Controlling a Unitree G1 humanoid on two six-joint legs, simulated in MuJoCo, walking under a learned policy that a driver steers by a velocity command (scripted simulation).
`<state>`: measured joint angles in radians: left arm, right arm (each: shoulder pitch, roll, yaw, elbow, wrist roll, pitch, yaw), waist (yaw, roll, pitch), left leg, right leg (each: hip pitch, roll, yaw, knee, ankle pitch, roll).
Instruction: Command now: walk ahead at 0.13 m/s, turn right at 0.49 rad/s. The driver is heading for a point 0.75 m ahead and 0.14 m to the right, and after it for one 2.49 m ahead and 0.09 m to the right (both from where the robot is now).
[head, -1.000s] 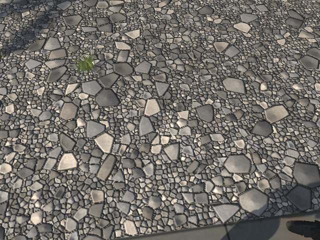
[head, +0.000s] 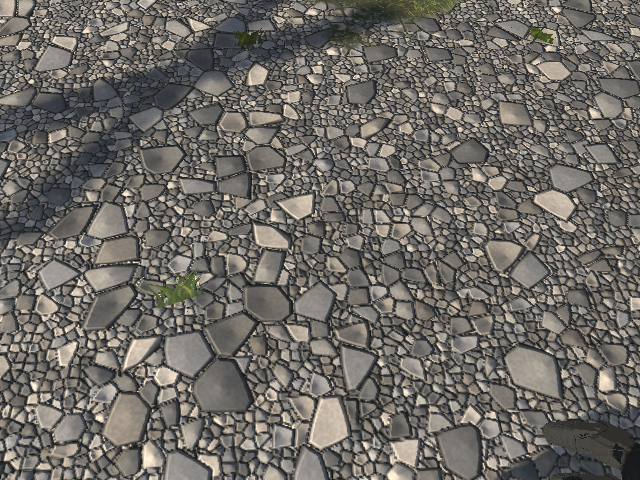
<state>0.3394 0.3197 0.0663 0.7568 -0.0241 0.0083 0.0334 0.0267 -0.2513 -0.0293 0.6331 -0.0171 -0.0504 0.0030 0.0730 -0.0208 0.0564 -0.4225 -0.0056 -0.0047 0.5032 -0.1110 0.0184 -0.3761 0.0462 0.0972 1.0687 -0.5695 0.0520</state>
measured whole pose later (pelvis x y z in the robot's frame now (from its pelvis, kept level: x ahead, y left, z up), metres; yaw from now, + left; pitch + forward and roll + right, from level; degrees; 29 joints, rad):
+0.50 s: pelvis +0.03 -0.03 +0.01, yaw -18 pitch +1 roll +3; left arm 0.20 0.31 0.06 0.61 0.00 0.03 0.01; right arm 0.10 -0.34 -0.09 0.77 -0.01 0.02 -0.03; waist 0.00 0.03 0.06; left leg -0.54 0.00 -0.01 1.07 -0.41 -0.07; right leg -0.30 0.02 0.05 0.49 -0.22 -0.04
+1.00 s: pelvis +0.06 -0.01 +0.01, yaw -26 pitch +0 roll +0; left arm 0.18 0.31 0.06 0.67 0.00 0.05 0.03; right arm 0.15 -0.25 -0.03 0.79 0.00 -0.01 0.00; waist -0.02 -0.03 0.04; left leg -0.23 -0.01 -0.04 0.47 -0.24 0.01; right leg -0.31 0.01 0.10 0.73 -0.45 0.10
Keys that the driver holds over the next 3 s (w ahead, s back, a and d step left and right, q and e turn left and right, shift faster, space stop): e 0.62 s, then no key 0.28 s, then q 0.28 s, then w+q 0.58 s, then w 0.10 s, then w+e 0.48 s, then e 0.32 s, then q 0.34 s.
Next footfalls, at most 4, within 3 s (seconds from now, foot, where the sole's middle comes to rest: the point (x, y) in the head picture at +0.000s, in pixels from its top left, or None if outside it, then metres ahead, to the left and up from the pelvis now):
0.34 right None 0.07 -0.14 -0.77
0.78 left None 0.15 0.08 -0.77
1.06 right None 0.01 -0.15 -0.77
1.40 left None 0.13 0.10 -0.77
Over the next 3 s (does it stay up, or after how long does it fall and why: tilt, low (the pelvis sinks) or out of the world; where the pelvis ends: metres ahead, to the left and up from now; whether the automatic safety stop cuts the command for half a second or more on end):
stays up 0.72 -0.03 0.01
